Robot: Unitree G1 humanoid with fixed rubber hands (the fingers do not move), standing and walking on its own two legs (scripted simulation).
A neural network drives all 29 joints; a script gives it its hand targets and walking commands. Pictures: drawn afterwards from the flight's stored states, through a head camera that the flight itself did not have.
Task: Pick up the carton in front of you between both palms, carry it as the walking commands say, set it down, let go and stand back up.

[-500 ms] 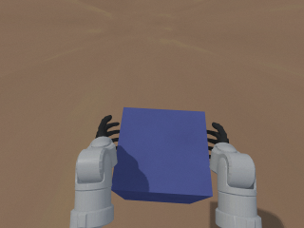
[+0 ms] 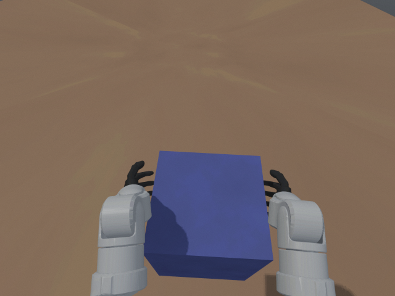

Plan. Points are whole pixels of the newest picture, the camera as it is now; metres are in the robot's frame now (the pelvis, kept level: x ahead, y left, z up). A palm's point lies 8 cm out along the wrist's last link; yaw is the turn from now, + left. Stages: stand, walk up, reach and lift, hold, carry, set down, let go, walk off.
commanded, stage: carry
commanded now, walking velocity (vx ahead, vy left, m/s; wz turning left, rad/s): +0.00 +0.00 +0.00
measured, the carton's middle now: (205, 220) +0.31 +0.01 -0.01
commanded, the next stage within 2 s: none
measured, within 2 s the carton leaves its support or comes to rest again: neither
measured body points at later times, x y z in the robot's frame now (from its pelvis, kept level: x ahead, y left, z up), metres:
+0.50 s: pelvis +0.04 +0.00 +0.01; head +0.04 -0.01 +0.46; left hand +0.35 +0.14 +0.06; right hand +0.34 -0.15 +0.05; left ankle -0.02 +0.11 -0.73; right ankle -0.07 -0.10 -0.72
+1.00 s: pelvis +0.01 -0.01 -0.01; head -0.02 -0.01 +0.44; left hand +0.32 +0.14 +0.03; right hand +0.31 -0.16 +0.02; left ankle -0.02 +0.11 -0.74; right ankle -0.04 -0.11 -0.74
